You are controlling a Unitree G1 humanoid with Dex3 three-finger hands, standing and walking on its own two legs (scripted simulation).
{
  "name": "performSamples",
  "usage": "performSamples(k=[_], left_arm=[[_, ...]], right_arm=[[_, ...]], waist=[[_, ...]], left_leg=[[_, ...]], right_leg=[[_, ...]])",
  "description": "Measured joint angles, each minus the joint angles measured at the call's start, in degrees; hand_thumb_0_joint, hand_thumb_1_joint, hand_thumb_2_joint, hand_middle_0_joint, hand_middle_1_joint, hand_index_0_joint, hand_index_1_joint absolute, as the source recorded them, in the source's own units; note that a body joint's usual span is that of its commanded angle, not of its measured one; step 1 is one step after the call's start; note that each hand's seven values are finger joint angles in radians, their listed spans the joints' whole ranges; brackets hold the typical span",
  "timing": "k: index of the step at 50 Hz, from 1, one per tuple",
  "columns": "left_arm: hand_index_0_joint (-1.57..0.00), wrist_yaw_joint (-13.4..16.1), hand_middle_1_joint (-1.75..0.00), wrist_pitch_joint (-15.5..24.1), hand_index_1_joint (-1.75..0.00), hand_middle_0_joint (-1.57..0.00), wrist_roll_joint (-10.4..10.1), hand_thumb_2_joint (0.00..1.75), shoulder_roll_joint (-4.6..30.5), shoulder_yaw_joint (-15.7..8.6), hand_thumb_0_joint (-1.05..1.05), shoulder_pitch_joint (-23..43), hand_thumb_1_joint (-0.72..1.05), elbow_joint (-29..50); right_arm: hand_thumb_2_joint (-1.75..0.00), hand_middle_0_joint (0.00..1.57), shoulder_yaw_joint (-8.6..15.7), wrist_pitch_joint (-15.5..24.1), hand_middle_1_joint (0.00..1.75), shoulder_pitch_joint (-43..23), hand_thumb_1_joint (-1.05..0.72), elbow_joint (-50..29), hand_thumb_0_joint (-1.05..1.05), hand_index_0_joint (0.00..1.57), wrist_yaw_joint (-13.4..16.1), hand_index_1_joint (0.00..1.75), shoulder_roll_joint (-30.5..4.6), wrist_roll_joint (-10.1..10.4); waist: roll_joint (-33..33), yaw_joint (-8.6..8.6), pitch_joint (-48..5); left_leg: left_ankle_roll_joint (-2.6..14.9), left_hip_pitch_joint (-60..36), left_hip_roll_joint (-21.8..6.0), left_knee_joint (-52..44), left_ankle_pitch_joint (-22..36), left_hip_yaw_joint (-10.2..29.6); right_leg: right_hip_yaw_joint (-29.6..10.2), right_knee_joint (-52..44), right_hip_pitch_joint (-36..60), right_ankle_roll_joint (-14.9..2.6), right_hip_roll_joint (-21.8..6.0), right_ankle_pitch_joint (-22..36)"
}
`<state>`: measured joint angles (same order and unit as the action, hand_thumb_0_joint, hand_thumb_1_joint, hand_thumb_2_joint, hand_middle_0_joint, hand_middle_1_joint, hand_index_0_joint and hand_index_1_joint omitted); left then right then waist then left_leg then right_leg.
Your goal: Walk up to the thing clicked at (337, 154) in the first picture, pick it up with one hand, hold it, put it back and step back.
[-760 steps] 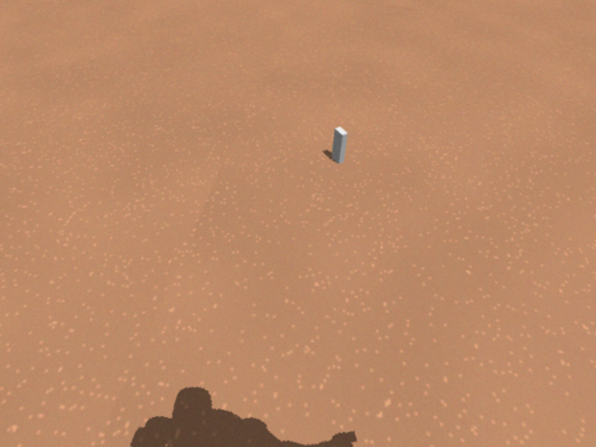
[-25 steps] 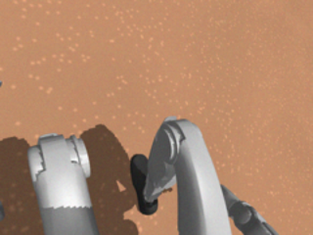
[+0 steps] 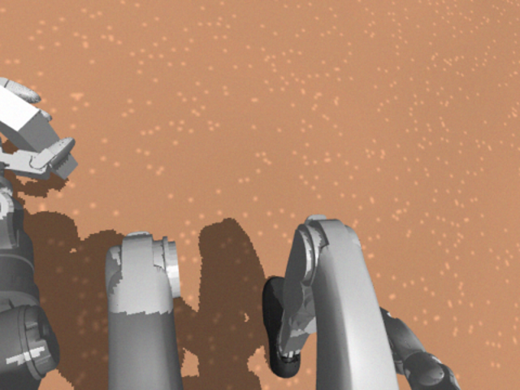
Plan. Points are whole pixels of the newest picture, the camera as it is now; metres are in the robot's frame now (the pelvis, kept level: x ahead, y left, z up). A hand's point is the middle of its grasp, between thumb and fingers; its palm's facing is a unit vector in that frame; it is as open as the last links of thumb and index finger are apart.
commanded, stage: hold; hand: left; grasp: from the side
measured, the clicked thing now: (32, 137) +0.45 +0.29 -0.07
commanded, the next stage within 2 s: none
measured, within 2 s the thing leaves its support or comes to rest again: neither
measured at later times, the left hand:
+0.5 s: hand out of the picture +0.42 +0.28 +0.05, palm faces +0.28 -0.96 -0.07, open 8.8 cm
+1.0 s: hand out of the picture +0.39 +0.25 +0.24, palm faces +0.29 -0.95 -0.08, open 8.8 cm
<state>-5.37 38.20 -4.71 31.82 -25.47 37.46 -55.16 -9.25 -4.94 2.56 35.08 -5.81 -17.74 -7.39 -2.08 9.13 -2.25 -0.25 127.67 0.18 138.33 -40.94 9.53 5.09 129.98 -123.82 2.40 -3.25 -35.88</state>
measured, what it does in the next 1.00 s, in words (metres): rises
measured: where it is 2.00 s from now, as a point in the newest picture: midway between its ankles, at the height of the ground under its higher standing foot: (223, 360)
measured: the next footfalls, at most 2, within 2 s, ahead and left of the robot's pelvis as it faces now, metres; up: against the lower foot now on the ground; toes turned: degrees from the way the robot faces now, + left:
none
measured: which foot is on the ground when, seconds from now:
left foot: down 0.00-1.00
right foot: down 0.00-1.00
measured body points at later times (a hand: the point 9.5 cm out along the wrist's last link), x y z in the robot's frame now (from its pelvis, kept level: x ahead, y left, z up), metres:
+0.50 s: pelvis +0.00 -0.01 +0.06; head +0.19 +0.06 +0.46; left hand +0.40 +0.33 +0.05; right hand +0.16 -0.27 -0.06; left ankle +0.07 +0.12 -0.31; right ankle +0.12 -0.14 -0.31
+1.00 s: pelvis +0.03 +0.00 +0.21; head +0.16 +0.04 +0.64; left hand +0.37 +0.30 +0.25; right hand +0.22 -0.23 +0.11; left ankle +0.07 +0.12 -0.31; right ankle +0.12 -0.14 -0.31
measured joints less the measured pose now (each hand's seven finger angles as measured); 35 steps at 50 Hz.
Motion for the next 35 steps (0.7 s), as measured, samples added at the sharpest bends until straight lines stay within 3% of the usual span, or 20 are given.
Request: performSamples(k=[16, 24, 35], left_arm=[[-0.91, -3.5, -1.21, -4.6, -1.22, -0.87, -1.5, 1.05, -4.9, -1.4, -0.01, -2.4, -0.39, 5.2], [-0.90, -2.9, -1.21, -8.6, -1.22, -0.86, -2.1, 1.03, -7.8, 0.6, -0.01, -6.7, -0.38, 12.1], [-0.91, -1.1, -1.21, -14.3, -1.22, -0.87, -3.7, 1.03, -11.1, 4.1, 0.00, -13.4, -0.39, 23.3]], right_arm=[[-0.89, 0.20, 5.0, 0.5, 0.30, 3.2, -0.90, 0.4, 0.01, 0.21, 2.2, 0.30, 0.3, 3.3], [-0.90, 0.20, 7.6, 1.4, 0.30, 3.7, -0.91, 0.1, 0.01, 0.21, 3.6, 0.30, 1.2, 5.3], [-0.89, 0.20, 8.9, 3.0, 0.30, 4.1, -0.91, -2.0, 0.01, 0.21, 5.5, 0.30, 2.1, 7.7]], waist=[[1.9, -1.29, -4.3], [2.2, -2.92, -7.0], [2.7, -4.66, -8.7]], left_leg=[[-0.96, -2.7, -0.3, -5.0, 0.0, -1.9], [-0.42, -7.4, -0.6, -10.8, 0.5, -3.6], [0.20, -17.6, -1.1, -21.3, 1.2, -5.0]], right_leg=[[-1.4, -2.7, 0.8, -1.20, -0.3, -0.6], [-2.3, -7.7, 5.1, -1.00, -0.4, -0.5], [-2.6, -17.8, 15.1, -0.63, -0.4, 0.1]])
